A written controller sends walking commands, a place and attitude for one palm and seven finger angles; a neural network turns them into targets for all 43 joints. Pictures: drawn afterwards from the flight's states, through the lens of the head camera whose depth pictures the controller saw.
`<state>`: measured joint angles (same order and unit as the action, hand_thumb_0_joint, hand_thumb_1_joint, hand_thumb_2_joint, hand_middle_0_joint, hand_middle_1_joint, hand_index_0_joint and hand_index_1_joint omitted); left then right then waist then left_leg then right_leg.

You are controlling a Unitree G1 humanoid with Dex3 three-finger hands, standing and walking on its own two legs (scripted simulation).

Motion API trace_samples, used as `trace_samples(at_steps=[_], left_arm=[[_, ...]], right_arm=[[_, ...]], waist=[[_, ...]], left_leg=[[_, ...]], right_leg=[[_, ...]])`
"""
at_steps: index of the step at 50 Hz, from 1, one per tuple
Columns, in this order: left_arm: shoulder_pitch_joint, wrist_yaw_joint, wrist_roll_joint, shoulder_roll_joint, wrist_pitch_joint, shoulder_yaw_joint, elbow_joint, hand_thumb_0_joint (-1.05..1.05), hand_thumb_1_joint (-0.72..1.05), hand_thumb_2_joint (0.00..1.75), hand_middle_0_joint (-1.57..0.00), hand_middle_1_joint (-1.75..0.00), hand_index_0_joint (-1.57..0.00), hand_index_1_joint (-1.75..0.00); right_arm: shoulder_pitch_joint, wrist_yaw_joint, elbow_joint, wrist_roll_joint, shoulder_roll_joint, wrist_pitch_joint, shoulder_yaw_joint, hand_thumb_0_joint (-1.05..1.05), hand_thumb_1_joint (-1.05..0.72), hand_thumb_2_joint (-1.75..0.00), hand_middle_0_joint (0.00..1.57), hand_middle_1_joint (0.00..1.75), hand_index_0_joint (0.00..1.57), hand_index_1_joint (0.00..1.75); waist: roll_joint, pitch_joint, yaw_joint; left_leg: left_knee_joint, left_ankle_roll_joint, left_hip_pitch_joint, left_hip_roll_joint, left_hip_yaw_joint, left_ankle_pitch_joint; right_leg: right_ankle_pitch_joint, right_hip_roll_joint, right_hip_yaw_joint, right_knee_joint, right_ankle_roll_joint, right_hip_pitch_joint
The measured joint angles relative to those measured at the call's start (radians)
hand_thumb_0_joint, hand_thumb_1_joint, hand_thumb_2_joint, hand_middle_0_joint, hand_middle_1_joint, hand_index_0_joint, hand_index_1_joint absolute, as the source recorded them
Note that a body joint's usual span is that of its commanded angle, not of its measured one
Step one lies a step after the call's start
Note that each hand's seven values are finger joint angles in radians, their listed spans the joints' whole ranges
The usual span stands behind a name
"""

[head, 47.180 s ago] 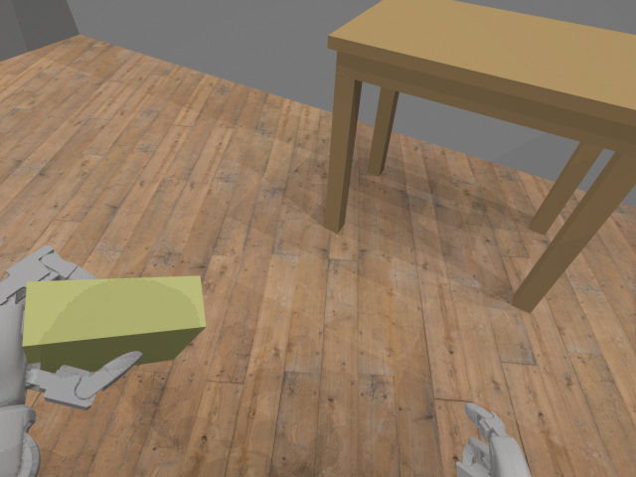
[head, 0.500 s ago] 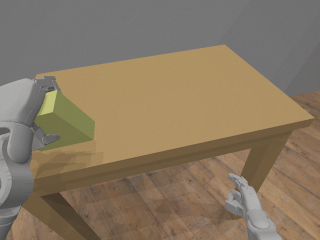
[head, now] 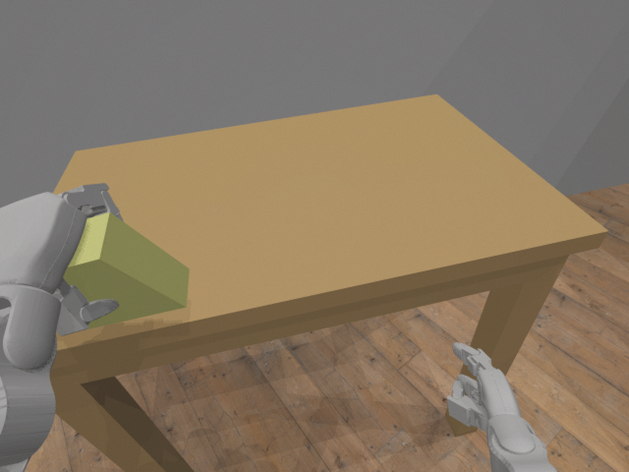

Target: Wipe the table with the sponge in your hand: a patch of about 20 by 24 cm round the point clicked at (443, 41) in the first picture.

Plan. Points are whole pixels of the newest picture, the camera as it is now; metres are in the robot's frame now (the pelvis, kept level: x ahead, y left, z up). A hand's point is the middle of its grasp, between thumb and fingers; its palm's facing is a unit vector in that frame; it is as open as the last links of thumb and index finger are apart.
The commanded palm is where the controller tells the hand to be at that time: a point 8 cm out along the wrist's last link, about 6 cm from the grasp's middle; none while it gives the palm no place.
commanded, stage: bring the sponge back beside the body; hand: left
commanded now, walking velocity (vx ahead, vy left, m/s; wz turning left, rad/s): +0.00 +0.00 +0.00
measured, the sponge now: (110, 286) +0.21 +0.28 +0.18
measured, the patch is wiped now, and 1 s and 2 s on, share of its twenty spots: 0.90 0.90 0.90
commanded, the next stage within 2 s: step back with the hand held close in 0.30 s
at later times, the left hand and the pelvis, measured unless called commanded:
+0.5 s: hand (111, 254) +0.22 +0.27 +0.22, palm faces +0.40 -0.53 -0.74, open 9.3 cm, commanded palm +0.15 +0.29 +0.28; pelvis +0.00 +0.00 +0.00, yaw +2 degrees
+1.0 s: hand (117, 257) +0.19 +0.23 +0.25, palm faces +0.45 -0.75 -0.49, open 9.3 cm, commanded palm +0.12 +0.29 +0.28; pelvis -0.03 +0.00 -0.01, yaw +4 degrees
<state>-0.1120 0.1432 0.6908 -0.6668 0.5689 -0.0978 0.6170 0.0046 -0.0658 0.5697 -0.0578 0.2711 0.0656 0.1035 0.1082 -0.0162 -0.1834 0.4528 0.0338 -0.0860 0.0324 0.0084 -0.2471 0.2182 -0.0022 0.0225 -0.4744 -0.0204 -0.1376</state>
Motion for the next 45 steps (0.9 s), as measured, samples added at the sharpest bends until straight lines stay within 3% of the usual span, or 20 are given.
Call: trace_samples(at_steps=[22, 24, 25, 27, 29, 33, 37, 41, 45], left_arm=[[0.022, -0.021, 0.009, 0.015, -0.001, 0.019, -0.030, -0.02, -0.47, 1.08, -0.78, -1.38, -0.84, -1.41], [0.017, -0.079, -0.317, 0.069, -0.114, -0.084, -0.067, -0.03, -0.47, 1.08, -0.78, -1.38, -0.84, -1.41], [0.005, -0.107, -0.438, 0.091, -0.180, -0.123, -0.088, -0.03, -0.47, 1.08, -0.78, -1.38, -0.84, -1.41], [-0.033, -0.154, -0.593, 0.127, -0.279, -0.178, -0.083, -0.03, -0.47, 1.08, -0.78, -1.38, -0.84, -1.41], [-0.088, -0.193, -0.674, 0.155, -0.361, -0.215, -0.020, -0.03, -0.47, 1.08, -0.78, -1.38, -0.84, -1.41], [-0.218, -0.248, -0.742, 0.185, -0.478, -0.280, 0.156, -0.03, -0.47, 1.08, -0.78, -1.39, -0.84, -1.41], [-0.257, -0.273, -0.749, 0.153, -0.572, -0.356, 0.240, -0.03, -0.47, 1.08, -0.78, -1.38, -0.84, -1.41], [-0.192, -0.285, -0.743, 0.143, -0.654, -0.421, 0.180, -0.03, -0.47, 1.08, -0.78, -1.38, -0.84, -1.41], [-0.154, -0.287, -0.747, 0.153, -0.681, -0.443, 0.085, -0.03, -0.47, 1.08, -0.78, -1.38, -0.84, -1.41]], right_arm=[[0.006, -0.003, 0.006, -0.001, -0.002, -0.012, 0.002, 0.01, -0.90, -0.89, 0.20, 0.30, 0.20, 0.30], [0.031, 0.004, -0.037, 0.001, -0.005, -0.015, -0.006, 0.01, -0.90, -0.89, 0.20, 0.30, 0.20, 0.30], [0.041, 0.010, -0.051, 0.007, -0.011, -0.022, -0.005, 0.01, -0.90, -0.89, 0.20, 0.30, 0.20, 0.30], [0.060, 0.014, -0.069, 0.015, -0.024, -0.026, -0.002, 0.01, -0.90, -0.89, 0.20, 0.30, 0.20, 0.30], [0.084, 0.009, -0.075, 0.024, -0.034, -0.023, 0.000, 0.01, -0.90, -0.89, 0.20, 0.30, 0.21, 0.30], [0.148, 0.006, -0.071, 0.037, -0.050, -0.008, -0.018, 0.01, -0.90, -0.89, 0.20, 0.30, 0.21, 0.30], [0.205, 0.020, -0.024, 0.050, -0.059, -0.011, -0.049, 0.01, -0.90, -0.89, 0.20, 0.30, 0.20, 0.30], [0.214, 0.032, 0.035, 0.050, -0.058, -0.008, -0.068, 0.01, -0.90, -0.89, 0.20, 0.30, 0.20, 0.30], [0.179, 0.033, 0.043, 0.033, -0.057, 0.000, -0.085, 0.01, -0.90, -0.89, 0.20, 0.30, 0.20, 0.30]], waist=[[-0.002, -0.006, 0.005], [-0.003, 0.018, 0.034], [-0.011, 0.029, 0.052], [-0.037, 0.038, 0.091], [-0.065, 0.031, 0.134], [-0.142, -0.006, 0.172], [-0.163, -0.026, 0.185], [-0.123, -0.027, 0.186], [-0.084, -0.028, 0.220]], left_leg=[[-0.006, 0.000, 0.007, 0.001, -0.003, 0.005], [0.047, -0.023, -0.060, -0.003, 0.028, -0.034], [0.081, -0.036, -0.100, -0.006, 0.041, -0.059], [0.146, -0.051, -0.157, -0.010, 0.043, -0.076], [0.136, -0.039, -0.168, -0.007, 0.040, -0.069], [0.117, -0.028, -0.179, -0.033, 0.016, -0.064], [0.103, -0.031, -0.186, -0.049, 0.021, -0.052], [0.122, -0.020, -0.210, -0.032, 0.038, -0.054], [0.206, -0.007, -0.272, -0.013, 0.030, -0.024]], right_leg=[[-0.007, -0.001, -0.003, 0.009, 0.000, 0.007], [-0.008, -0.002, 0.021, 0.011, 0.003, -0.025], [-0.007, -0.002, 0.031, 0.005, 0.003, -0.051], [0.000, -0.005, 0.044, -0.017, 0.002, -0.099], [0.013, -0.006, 0.053, -0.045, 0.004, -0.135], [0.022, 0.021, 0.029, -0.099, 0.016, -0.186], [0.047, 0.015, -0.006, -0.138, 0.018, -0.199], [0.047, -0.009, 0.000, -0.082, 0.006, -0.178], [0.020, -0.022, 0.015, -0.070, -0.006, -0.189]])
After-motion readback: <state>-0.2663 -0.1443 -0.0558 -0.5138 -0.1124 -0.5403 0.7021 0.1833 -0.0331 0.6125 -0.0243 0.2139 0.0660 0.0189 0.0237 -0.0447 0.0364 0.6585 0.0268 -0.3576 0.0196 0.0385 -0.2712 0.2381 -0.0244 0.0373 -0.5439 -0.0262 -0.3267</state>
